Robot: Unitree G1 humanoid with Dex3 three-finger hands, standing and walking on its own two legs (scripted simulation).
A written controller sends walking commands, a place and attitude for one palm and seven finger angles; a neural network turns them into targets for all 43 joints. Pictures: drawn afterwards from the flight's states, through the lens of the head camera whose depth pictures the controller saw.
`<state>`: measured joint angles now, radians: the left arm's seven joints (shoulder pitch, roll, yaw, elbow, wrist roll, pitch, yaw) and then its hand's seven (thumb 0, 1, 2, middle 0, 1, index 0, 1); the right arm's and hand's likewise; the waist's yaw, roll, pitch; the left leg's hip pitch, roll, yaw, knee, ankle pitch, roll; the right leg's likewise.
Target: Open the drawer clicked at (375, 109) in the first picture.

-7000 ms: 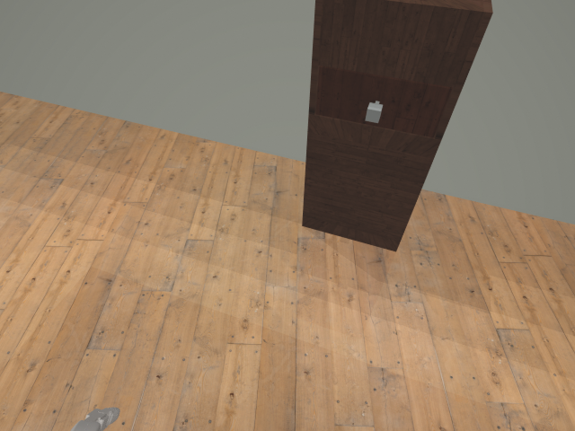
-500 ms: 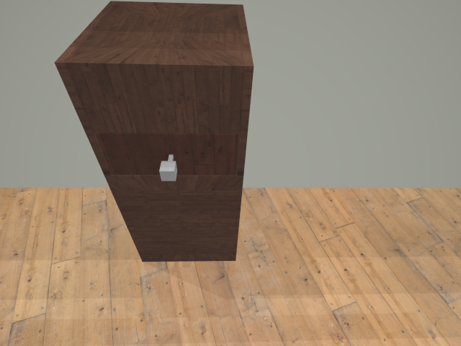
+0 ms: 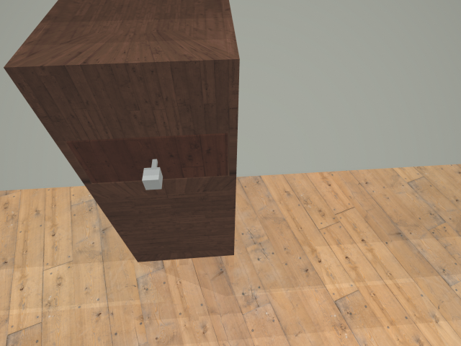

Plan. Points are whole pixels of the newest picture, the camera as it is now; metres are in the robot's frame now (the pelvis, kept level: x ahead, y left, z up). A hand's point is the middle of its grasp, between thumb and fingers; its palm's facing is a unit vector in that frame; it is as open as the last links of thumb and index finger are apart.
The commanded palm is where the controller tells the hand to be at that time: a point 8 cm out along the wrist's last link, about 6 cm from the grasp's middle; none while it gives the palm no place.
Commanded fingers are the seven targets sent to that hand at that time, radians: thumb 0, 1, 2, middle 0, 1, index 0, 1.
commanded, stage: come to a stop and stand still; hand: left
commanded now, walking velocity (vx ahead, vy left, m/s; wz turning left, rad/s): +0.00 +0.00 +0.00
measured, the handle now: (153, 172) +0.52 +0.22 -0.09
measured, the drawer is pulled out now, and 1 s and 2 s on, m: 0.00 0.00 0.00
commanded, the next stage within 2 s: look again from close up in 0.18 s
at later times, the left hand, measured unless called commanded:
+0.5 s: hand out of the picture -0.04 +0.18 -0.18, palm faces +0.02 -0.98 -0.18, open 7.3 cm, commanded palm none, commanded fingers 0.00 0.90 0.90 -0.20 -0.30 -0.20 -0.30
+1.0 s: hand out of the picture -0.09 +0.17 -0.18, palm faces +0.02 -0.99 -0.16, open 7.4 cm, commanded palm none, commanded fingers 0.00 0.90 0.90 -0.20 -0.30 -0.20 -0.30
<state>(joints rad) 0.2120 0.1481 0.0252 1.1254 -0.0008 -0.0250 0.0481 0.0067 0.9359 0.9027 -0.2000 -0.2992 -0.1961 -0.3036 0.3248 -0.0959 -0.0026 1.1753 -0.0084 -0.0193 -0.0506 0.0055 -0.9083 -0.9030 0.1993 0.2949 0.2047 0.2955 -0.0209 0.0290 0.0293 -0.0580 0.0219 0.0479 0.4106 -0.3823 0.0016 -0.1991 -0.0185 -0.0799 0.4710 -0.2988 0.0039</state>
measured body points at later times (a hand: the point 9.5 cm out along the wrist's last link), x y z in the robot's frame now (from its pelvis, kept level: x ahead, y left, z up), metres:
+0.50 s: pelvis -0.04 +0.02 -0.01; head -0.03 +0.02 +0.44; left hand -0.04 +0.24 -0.17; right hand +0.00 -0.22 -0.16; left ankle -0.09 +0.11 -0.74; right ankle -0.04 -0.12 -0.74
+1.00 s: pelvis -0.06 +0.01 +0.00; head -0.05 +0.01 +0.45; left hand -0.09 +0.22 -0.16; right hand -0.11 -0.19 -0.17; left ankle -0.09 +0.11 -0.74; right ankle -0.04 -0.12 -0.74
